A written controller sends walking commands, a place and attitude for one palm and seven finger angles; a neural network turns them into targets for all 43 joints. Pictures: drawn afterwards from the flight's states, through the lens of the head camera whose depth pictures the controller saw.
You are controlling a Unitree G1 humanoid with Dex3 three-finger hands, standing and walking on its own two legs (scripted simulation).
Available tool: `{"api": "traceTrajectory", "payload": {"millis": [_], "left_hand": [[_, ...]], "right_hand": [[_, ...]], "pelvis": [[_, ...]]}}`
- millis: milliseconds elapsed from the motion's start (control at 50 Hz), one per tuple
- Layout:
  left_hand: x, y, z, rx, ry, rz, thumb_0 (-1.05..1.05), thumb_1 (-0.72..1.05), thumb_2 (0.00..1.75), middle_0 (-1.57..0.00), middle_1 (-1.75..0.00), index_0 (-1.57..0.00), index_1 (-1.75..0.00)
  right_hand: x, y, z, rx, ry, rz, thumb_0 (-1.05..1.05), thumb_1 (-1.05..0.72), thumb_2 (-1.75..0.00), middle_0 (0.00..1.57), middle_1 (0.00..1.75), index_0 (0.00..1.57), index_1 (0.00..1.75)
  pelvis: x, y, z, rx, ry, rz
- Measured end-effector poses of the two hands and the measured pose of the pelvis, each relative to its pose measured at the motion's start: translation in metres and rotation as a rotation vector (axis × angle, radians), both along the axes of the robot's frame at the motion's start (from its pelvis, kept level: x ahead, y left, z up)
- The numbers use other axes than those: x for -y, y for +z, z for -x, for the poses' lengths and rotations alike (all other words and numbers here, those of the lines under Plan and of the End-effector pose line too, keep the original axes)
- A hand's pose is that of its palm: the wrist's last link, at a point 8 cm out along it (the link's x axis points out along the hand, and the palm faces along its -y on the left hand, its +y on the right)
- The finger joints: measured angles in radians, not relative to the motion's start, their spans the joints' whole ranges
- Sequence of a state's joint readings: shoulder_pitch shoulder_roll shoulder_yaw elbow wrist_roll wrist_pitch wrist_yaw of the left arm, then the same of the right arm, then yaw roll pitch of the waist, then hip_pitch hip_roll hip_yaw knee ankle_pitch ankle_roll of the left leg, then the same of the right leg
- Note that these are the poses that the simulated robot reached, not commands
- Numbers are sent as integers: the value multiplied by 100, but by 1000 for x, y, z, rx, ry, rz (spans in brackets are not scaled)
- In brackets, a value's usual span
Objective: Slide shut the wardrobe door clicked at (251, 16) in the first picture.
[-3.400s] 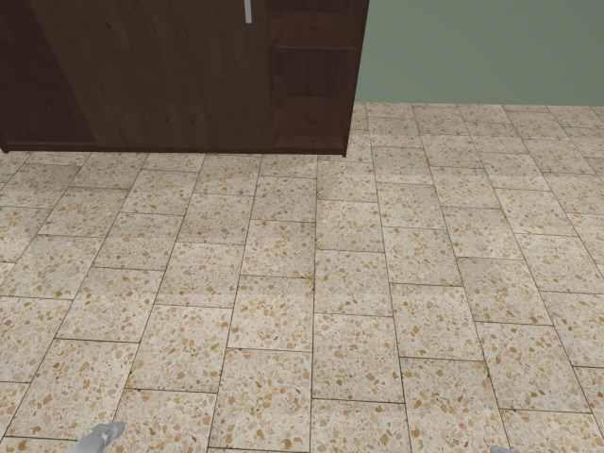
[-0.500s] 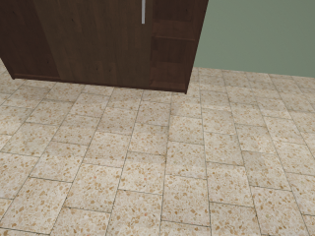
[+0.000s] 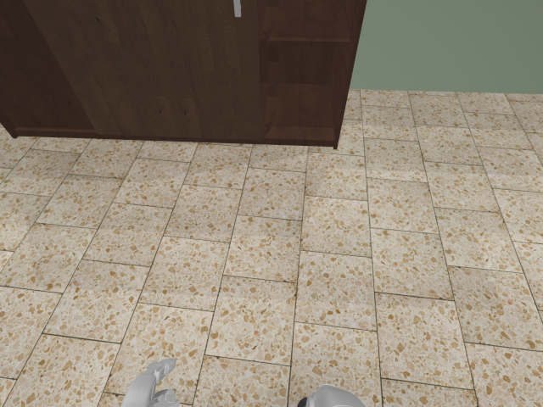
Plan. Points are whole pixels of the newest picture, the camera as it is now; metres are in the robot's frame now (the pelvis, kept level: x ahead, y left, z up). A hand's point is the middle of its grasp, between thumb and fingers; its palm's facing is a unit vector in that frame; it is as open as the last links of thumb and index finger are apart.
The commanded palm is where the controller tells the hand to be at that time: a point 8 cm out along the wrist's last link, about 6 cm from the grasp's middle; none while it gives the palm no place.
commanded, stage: walk to a spot facing it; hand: left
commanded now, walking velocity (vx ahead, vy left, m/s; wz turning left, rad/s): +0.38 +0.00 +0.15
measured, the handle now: out of the picture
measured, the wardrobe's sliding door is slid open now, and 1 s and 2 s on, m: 0.38 0.38 0.38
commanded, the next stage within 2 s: turn to face it in 1.20 s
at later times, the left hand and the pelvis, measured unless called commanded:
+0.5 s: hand out of the picture +0.09 +0.18 -0.16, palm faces +0.21 -0.97 -0.12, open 7.3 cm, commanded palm none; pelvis +0.22 +0.05 +0.01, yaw +6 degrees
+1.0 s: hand (182, 206) +0.55 +0.22 -0.14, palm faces -0.03 -0.98 -0.20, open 7.4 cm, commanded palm none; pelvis +0.43 +0.04 +0.01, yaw +1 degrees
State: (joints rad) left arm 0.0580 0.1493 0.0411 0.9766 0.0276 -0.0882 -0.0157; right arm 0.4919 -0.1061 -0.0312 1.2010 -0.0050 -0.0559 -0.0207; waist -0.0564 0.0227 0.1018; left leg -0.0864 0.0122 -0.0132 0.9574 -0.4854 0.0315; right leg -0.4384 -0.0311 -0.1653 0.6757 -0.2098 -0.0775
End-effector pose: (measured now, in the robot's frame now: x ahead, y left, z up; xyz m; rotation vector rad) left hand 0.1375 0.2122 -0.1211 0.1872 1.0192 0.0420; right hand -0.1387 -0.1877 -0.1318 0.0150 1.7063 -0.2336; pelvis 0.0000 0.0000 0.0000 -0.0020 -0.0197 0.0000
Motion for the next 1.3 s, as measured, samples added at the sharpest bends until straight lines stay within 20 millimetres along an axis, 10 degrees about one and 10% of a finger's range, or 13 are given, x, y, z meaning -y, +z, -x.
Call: {"api": "traceTrajectory", "payload": {"millis": [220, 460, 560, 760, 1040, 1120, 1300], "left_hand": [[-17, 11, 34, -223, 193, -48, -2, 95, 90, -20, -30, -20, -30], [-12, -9, 63, -566, 347, 87, 0, 91, 90, -20, -30, -20, -30], [-35, -8, 14, -581, 333, 101, 1, 91, 90, -20, -30, -20, -30], [-86, 2, -189, -246, 243, 43, 1, 91, 90, -20, -30, -20, -30], [-44, 6, -432, -68, 40, -43, 1, 91, 90, -20, -30, -20, -30], [-29, 10, -447, -63, 87, -36, 0, 91, 90, -20, -30, -20, -30], [-29, 20, -426, -202, 221, -50, -1, 95, 90, -20, -30, -20, -30]], "right_hand": [[62, 20, -282, 456, 193, 97, 1, -91, -90, 19, 30, 19, 30], [-13, 23, -486, 583, 405, 47, 1, -91, -90, 19, 30, 19, 30], [-39, 24, -506, 589, 364, 54, 0, -91, -90, 19, 30, 20, 30], [-15, 37, -486, 412, 240, 146, -2, -94, -89, 20, 30, 20, 30], [-21, -2, -466, 37, 33, -17, 1, -91, -90, 20, 30, 20, 30], [-1, -4, -518, 59, 52, -23, 1, -91, -89, 20, 30, 20, 30], [33, 9, -703, 344, 190, 35, 1, -91, -90, 19, 30, 20, 30]], "pelvis": [[12, 26, -92, -1, 47, 18], [-34, 12, -205, -20, 94, 37], [-57, 16, -244, 10, 88, 25], [-68, 32, -320, 18, 67, 1], [-25, 4, -456, 6, 12, -23], [-10, 9, -487, 24, 30, -22], [-4, 29, -548, 6, 102, 2]]}}
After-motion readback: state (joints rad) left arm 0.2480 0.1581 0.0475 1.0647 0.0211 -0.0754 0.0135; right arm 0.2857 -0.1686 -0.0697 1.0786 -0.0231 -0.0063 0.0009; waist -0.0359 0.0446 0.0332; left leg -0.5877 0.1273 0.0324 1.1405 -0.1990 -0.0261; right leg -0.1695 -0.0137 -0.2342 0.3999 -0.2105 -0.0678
